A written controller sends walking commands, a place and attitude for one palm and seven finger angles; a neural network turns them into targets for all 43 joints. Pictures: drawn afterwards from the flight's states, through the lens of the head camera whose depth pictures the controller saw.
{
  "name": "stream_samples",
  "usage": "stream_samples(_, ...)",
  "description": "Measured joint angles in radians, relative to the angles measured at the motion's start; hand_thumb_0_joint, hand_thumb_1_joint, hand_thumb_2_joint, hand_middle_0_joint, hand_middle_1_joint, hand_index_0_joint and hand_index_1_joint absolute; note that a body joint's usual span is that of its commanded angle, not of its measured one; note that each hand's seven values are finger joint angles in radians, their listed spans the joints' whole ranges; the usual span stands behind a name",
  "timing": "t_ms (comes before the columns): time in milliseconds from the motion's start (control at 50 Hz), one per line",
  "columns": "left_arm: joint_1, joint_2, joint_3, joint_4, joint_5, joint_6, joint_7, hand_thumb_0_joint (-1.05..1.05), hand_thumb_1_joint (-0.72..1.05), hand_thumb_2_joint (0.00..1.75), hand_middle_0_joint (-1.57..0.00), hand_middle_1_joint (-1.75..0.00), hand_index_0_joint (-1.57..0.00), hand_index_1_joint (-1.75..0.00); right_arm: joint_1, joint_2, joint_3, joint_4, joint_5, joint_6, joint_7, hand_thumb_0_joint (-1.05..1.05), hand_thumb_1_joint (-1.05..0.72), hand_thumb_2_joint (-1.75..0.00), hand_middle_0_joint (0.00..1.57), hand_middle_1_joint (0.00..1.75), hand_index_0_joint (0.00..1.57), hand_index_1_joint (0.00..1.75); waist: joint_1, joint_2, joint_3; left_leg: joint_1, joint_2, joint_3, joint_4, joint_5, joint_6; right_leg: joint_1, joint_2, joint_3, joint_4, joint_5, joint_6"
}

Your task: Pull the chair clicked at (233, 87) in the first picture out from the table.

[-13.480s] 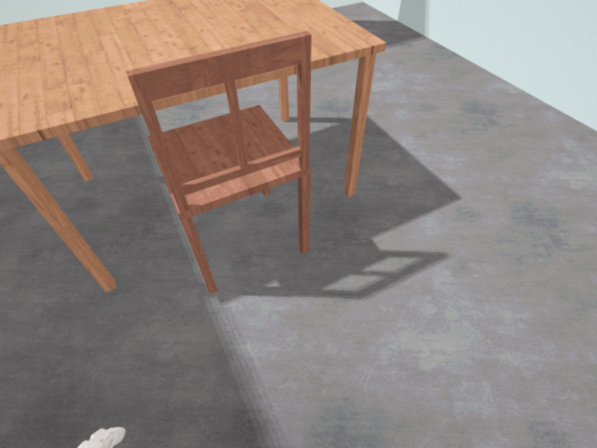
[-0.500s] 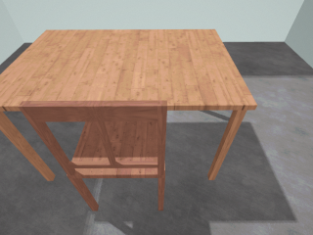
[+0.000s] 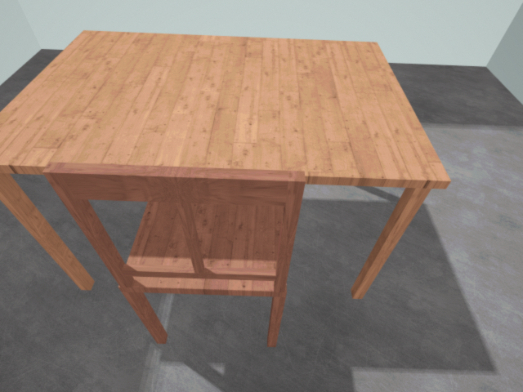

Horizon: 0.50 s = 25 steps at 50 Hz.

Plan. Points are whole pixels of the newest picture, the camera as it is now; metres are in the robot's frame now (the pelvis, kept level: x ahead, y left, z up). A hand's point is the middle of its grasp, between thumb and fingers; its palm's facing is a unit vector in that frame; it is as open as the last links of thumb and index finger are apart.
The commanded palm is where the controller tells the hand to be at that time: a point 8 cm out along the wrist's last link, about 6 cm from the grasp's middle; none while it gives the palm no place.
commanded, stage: look again from close up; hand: left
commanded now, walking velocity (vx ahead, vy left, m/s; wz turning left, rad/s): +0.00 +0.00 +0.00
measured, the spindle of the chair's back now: (192, 239) +0.42 +0.18 -0.09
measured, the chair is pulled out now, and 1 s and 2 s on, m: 0.00 0.00 0.00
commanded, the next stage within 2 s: none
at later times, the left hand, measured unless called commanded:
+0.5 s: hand out of the picture -0.02 +0.16 -0.18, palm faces +0.03 -0.98 -0.17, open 7.4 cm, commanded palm none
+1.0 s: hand out of the picture -0.04 +0.14 -0.18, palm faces +0.02 -0.99 -0.15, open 7.4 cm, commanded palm none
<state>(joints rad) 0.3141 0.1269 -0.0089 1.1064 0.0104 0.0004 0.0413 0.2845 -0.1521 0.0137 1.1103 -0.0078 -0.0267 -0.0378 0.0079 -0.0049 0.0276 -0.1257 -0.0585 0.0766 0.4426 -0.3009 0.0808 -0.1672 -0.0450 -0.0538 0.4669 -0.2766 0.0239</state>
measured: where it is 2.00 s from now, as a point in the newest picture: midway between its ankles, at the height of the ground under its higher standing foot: outside the picture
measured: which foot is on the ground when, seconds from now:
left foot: down 0.00-1.00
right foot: down 0.00-1.00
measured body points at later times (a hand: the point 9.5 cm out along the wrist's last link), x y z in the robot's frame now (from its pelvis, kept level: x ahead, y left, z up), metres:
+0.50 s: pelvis -0.01 +0.00 +0.00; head +0.00 +0.00 +0.45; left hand -0.02 +0.21 -0.16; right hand -0.02 -0.22 -0.16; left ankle -0.04 +0.06 -0.74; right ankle -0.02 -0.13 -0.74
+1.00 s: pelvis -0.01 -0.02 +0.00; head -0.01 -0.01 +0.45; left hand -0.04 +0.19 -0.16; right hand -0.03 -0.23 -0.16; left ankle -0.04 +0.06 -0.74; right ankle -0.02 -0.13 -0.74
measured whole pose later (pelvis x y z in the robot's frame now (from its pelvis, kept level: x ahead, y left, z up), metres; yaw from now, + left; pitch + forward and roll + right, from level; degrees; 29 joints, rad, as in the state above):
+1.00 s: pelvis -0.01 -0.02 +0.00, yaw -1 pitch -2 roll +0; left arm 0.34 0.12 -0.02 1.11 0.01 -0.01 0.04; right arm 0.30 -0.12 0.02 1.15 0.00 -0.03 -0.03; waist 0.01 -0.02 0.02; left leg -0.12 -0.04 0.08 0.40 -0.26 0.06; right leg -0.17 -0.02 -0.05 0.43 -0.23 0.00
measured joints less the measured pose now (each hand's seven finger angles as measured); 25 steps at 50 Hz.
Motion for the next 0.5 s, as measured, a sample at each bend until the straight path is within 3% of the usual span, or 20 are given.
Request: stream_samples(500,0.001,0.008,-0.001,-0.001,0.002,-0.002,0.0,0.0,0.91,0.9,-0.2,-0.3,-0.2,-0.3,0.013,0.024,0.007,0.033,0.003,0.001,0.007,0.01,-0.91,-0.9,0.2,0.3,0.2,0.3,-0.002,-0.005,0.011,0.014,0.002,0.004,-0.043,0.033,-0.006,0.006,0.004,0.004,-0.031,0.028,-0.006)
